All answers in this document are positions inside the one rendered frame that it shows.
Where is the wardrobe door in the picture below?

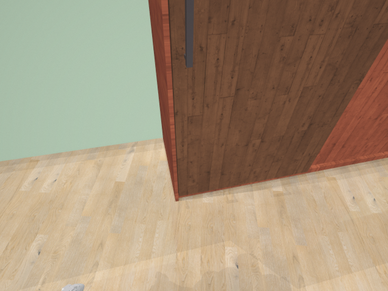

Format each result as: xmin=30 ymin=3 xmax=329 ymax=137
xmin=168 ymin=0 xmax=388 ymax=196
xmin=312 ymin=39 xmax=388 ymax=165

